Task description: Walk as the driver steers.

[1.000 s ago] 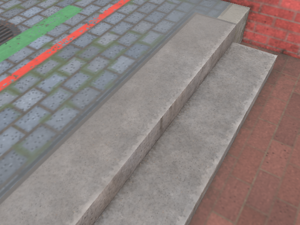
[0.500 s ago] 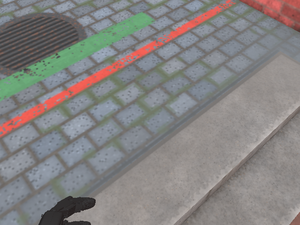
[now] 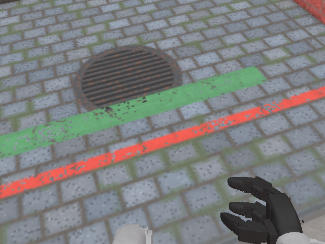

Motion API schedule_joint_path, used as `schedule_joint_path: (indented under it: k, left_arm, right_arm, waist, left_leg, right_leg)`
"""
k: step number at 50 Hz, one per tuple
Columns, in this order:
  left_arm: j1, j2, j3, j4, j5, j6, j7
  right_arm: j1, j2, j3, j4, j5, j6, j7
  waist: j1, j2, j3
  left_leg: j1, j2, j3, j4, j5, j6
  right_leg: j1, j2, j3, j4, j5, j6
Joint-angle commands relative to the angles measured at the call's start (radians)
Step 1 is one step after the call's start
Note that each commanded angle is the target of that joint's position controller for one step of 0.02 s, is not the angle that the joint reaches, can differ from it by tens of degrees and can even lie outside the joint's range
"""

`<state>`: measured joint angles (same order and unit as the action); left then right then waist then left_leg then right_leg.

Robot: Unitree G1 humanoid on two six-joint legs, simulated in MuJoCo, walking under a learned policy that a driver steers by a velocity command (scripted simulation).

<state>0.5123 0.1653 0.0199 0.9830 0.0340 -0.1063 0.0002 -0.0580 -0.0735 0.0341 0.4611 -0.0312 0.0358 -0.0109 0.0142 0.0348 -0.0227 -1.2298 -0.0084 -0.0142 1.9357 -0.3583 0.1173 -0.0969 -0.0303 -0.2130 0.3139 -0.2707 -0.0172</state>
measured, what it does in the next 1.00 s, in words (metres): climbs, turning left: left foot 0.14 m higher, then right foot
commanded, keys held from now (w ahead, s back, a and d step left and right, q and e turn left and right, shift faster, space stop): w+q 1.00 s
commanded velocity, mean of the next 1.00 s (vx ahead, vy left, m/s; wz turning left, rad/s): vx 0.50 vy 0.00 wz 0.60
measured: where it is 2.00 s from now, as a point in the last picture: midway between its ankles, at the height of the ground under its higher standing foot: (53, 134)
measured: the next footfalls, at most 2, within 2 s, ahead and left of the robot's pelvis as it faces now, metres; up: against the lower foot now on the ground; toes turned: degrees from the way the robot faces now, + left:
left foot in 0.14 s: +0.23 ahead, +0.08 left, +0.14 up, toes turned +9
right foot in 0.62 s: +0.60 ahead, +0.02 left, +0.14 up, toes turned +22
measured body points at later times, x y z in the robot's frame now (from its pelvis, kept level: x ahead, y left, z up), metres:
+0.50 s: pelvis +0.31 +0.05 +0.13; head +0.34 +0.07 +0.58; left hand +0.49 +0.31 +0.06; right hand +0.41 -0.22 +0.01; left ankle +0.19 +0.07 -0.61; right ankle +0.53 -0.04 -0.54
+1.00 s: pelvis +0.58 +0.14 +0.13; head +0.60 +0.15 +0.58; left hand +0.43 +0.37 +0.01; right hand +0.90 +0.08 +0.05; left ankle +0.63 +0.33 -0.56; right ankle +0.56 +0.00 -0.61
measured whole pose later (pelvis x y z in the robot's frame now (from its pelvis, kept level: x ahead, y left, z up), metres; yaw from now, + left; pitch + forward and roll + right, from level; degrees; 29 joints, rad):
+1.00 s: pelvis +0.58 +0.14 +0.13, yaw +36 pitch +2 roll -2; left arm 0.43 0.26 0.05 0.81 0.02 -0.09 0.00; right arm 0.08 -0.26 -0.05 0.62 -0.04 0.00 0.07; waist 0.07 0.04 0.00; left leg -0.68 0.05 0.01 0.82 -0.10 0.05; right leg -0.02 -0.02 -0.24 0.30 -0.31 0.00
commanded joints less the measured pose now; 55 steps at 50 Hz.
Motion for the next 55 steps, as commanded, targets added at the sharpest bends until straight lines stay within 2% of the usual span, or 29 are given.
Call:
schedule_joint_path:
  k: [1,2,4,6,7,8,9,10,11,12,14,16,19,23,25,27,29,30,31,32,33,34,35,38,42,46,51,53,55]
  left_arm:
    - [-0.023,0.156,0.032,-0.057,-0.022,-0.02,0.031]
    - [0.016,0.157,0.035,-0.05,-0.028,-0.011,0.036]
    - [0.025,0.201,0.053,-0.074,-0.023,0.005,0.047]
    - [-0.032,0.298,0.085,-0.123,-0.019,0.015,0.039]
    - [-0.068,0.306,0.091,-0.156,-0.038,0.008,0.016]
    - [-0.103,0.268,0.085,-0.24,-0.043,-0.01,-0.005]
    - [-0.246,0.209,0.089,-0.337,-0.016,-0.027,-0.048]
    - [-0.231,0.126,0.073,-0.379,0.011,-0.031,-0.054]
    - [-0.26,0.098,0.059,-0.39,-0.003,-0.029,-0.041]
    - [-0.262,0.056,0.044,-0.404,-0.011,-0.022,-0.018]
    - [-0.223,0.015,0.011,-0.425,0.011,0.019,0.008]
    - [-0.235,0.054,0.003,-0.439,0.027,0.064,0.007]
    - [-0.342,0.13,0.016,-0.45,0.025,0.064,-0.005]
    - [-0.509,0.064,-0.016,-0.471,-0.003,0.069,-0.032]
    - [-0.567,0.089,-0.012,-0.48,-0.011,0.064,-0.032]
    - [-0.532,0.122,-0.001,-0.466,-0.01,0.052,-0.026]
    - [-0.396,0.185,0.028,-0.427,-0.009,0.04,-0.008]
    - [-0.281,0.21,0.042,-0.403,-0.009,0.028,0.004]
    - [-0.133,0.263,0.059,-0.395,0.014,0.02,0.024]
    - [-0.14,0.339,0.076,-0.4,0.043,0.019,0.024]
    - [-0.173,0.271,0.073,-0.414,0.018,0.034,0.012]
    - [-0.236,0.185,0.05,-0.418,0.006,0.036,0.012]
    - [-0.251,0.146,0.039,-0.405,0.005,0.032,0.009]
    - [-0.217,0.152,0.035,-0.348,-0.006,0.01,0.01]
    - [-0.182,0.181,0.043,-0.292,-0.012,-0.013,-0.001]
    - [-0.175,0.198,0.046,-0.256,-0.007,-0.006,-0.004]
    - [-0.102,0.253,0.065,-0.214,-0.014,0.017,0.007]
    - [-0.078,0.279,0.07,-0.196,-0.015,0.034,0.013]
    - [-0.085,0.309,0.075,-0.194,-0.018,0.055,0.018]
  right_arm:
    - [-0.103,-0.06,-0.015,-0.093,0.003,-0.01,0.017]
    - [-0.107,-0.044,-0.008,-0.083,0.004,-0.012,0.02]
    - [-0.05,-0.042,-0.015,-0.048,0.011,-0.001,0.017]
    - [0.166,-0.127,-0.05,0.013,0.017,0.002,0.008]
    - [0.296,-0.189,-0.072,0.038,0.015,-0.01,0.005]
    - [0.345,-0.301,-0.116,0.044,0.014,-0.031,0.001]
    - [0.281,-0.394,-0.165,0.034,0.036,-0.02,0.002]
    - [0.218,-0.368,-0.162,0.049,0.025,-0.02,0.008]
    - [0.237,-0.315,-0.148,0.097,0.027,-0.038,0.014]
    - [0.259,-0.274,-0.134,0.16,0.017,-0.062,0.01]
    - [0.25,-0.225,-0.121,0.224,-0.001,-0.096,0.009]
    - [0.252,-0.244,-0.117,0.25,0.009,-0.114,0.013]
    - [0.338,-0.277,-0.118,0.261,0.018,-0.139,0.005]
    - [0.459,-0.325,-0.139,0.273,0.031,-0.121,-0.01]
    - [0.492,-0.339,-0.145,0.269,0.025,-0.112,-0.01]
    - [0.465,-0.353,-0.148,0.252,0.022,-0.113,-0.013]
    - [0.442,-0.377,-0.151,0.241,0.017,-0.123,-0.008]
    - [0.412,-0.373,-0.15,0.234,0.025,-0.13,0.0]
    - [0.405,-0.306,-0.13,0.2,0.03,-0.139,0.01]
    - [0.534,-0.226,-0.111,0.169,0.074,-0.13,0.009]
    - [0.504,-0.319,-0.123,0.189,0.025,-0.115,-0.003]
    - [0.429,-0.317,-0.127,0.184,0.013,-0.109,0.001]
    - [0.377,-0.308,-0.124,0.172,0.006,-0.102,0.01]
    - [0.359,-0.267,-0.116,0.158,-0.01,-0.061,0.043]
    - [0.277,-0.251,-0.107,0.127,-0.021,-0.037,0.057]
    - [0.16,-0.227,-0.091,0.105,-0.009,-0.042,0.076]
    - [0.03,-0.229,-0.085,0.069,-0.008,-0.048,0.094]
    - [0.046,-0.245,-0.094,0.064,-0.016,-0.048,0.087]
    - [0.24,-0.271,-0.115,0.117,-0.024,-0.059,0.07]
  waist:
    - [-0.025,-0.112,0.05]
    - [-0.005,-0.089,0.022]
    - [-0.029,-0.114,-0.077]
    - [-0.112,-0.245,-0.226]
    - [-0.164,-0.286,-0.313]
    - [-0.185,-0.118,-0.337]
    - [-0.165,0.147,-0.34]
    - [-0.094,0.053,-0.293]
    - [-0.079,-0.048,-0.177]
    - [-0.024,-0.109,0.01]
    - [0.064,-0.099,0.082]
    - [0.094,-0.07,0.099]
    - [0.021,-0.028,0.055]
    - [-0.078,0.027,-0.017]
    - [-0.107,0.047,-0.016]
    - [-0.08,0.046,-0.035]
    - [-0.014,0.042,-0.104]
    - [0.053,0.024,-0.154]
    - [0.114,-0.027,-0.266]
    - [0.04,-0.304,-0.404]
    - [0.043,-0.192,-0.383]
    - [0.028,-0.104,-0.222]
    - [0.021,-0.035,-0.127]
    - [-0.016,-0.103,-0.016]
    - [-0.026,-0.131,0.032]
    - [-0.007,-0.141,0.064]
    - [0.039,-0.125,0.098]
    - [0.027,-0.133,0.079]
    - [-0.068,-0.12,-0.041]
  left_leg:
    - [0.192,0.057,0.154,-0.286,-0.061,0.016]
    - [0.246,0.053,0.194,-0.407,-0.114,0.038]
    - [0.471,-0.047,0.299,-0.62,-0.224,0.057]
    - [0.645,-0.127,0.278,-0.76,-0.299,0.079]
    - [0.879,-0.154,0.154,-0.932,-0.238,0.116]
    - [1.122,-0.002,-0.325,-1.202,-0.425,0.19]
    - [1.183,0.169,-0.974,-1.596,-0.426,0.275]
    - [1.168,0.255,-0.979,-1.645,-0.285,0.27]
    - [1.053,0.244,-0.876,-1.603,-0.246,0.265]
    - [0.891,0.2,-0.693,-1.556,-0.061,0.212]
    - [0.761,0.098,-0.428,-1.487,0.146,0.153]
    - [0.701,0.033,-0.302,-1.538,0.172,0.143]
    - [0.834,0.024,-0.257,-1.646,0.517,0.132]
    - [1.068,0.016,-0.24,-1.655,0.647,0.096]
    - [1.187,0.055,-0.284,-1.629,0.705,0.094]
    - [1.215,0.068,-0.295,-1.557,0.815,0.064]
    - [1.213,0.06,-0.307,-1.381,0.998,0.023]
    - [1.147,0.034,-0.291,-1.218,0.945,0.004]
    - [0.992,0.0,-0.259,-0.978,0.643,-0.005]
    - [0.654,-0.159,-0.125,-0.648,-0.164,-0.058]
    - [0.582,-0.088,-0.111,-0.531,-0.127,-0.05]
    - [0.564,-0.053,-0.107,-0.535,-0.019,-0.057]
    - [0.56,-0.023,-0.095,-0.569,0.026,-0.058]
    - [0.584,0.018,-0.078,-0.634,0.026,-0.069]
    - [0.512,0.041,-0.068,-0.732,0.105,-0.088]
    - [0.55,0.059,-0.011,-0.989,0.275,-0.082]
    - [0.635,0.045,0.097,-1.243,0.239,-0.028]
    - [0.697,-0.006,0.136,-1.294,0.142,0.008]
    - [0.939,-0.099,0.157,-1.364,0.091,0.057]
  right_leg:
    - [-0.066,-0.181,0.054,-0.332,0.362,-0.137]
    - [0.033,-0.179,0.012,-0.3,0.555,-0.137]
    - [0.139,-0.223,-0.036,-0.121,1.349,-0.122]
    - [0.263,-0.285,-0.036,0.23,1.758,-0.119]
    - [0.184,-0.283,-0.026,0.478,1.703,-0.106]
    - [-0.214,-0.192,0.005,0.866,1.123,-0.044]
    - [-0.593,0.086,0.151,1.323,0.086,0.02]
    - [-0.749,0.032,0.328,1.588,0.1,0.01]
    - [-0.792,0.019,0.292,1.662,0.101,0.006]
    - [-0.82,-0.014,0.276,1.592,0.066,-0.002]
    - [-0.824,-0.029,0.275,1.526,-0.028,-0.013]
    - [-0.763,-0.048,0.255,1.241,-0.1,0.002]
    - [-0.691,-0.069,0.183,0.865,0.096,0.026]
    - [-0.583,-0.003,0.144,0.472,0.201,0.043]
    - [-0.587,0.013,0.155,0.381,0.224,0.033]
    - [-0.454,0.039,0.173,0.275,0.216,0.008]
    - [-0.23,0.092,0.173,0.214,0.135,-0.02]
    - [-0.048,0.044,0.194,0.141,0.209,-0.045]
    - [0.198,-0.137,0.344,0.167,0.085,-0.092]
    - [0.472,-0.451,0.813,0.139,0.167,-0.252]
    - [0.373,-0.423,0.93,0.063,0.031,-0.271]
    - [0.219,-0.374,0.778,0.031,-0.03,-0.246]
    - [0.108,-0.33,0.657,0.003,-0.005,-0.217]
    - [-0.056,-0.258,0.445,-0.068,0.146,-0.163]
    - [-0.071,-0.257,0.288,-0.131,0.283,-0.159]
    - [-0.075,-0.206,0.116,-0.139,0.316,-0.118]
    - [0.035,-0.241,0.037,-0.117,0.368,-0.083]
    - [0.108,-0.254,0.0,-0.008,0.629,-0.073]
    - [0.097,-0.239,-0.052,0.31,0.861,-0.061]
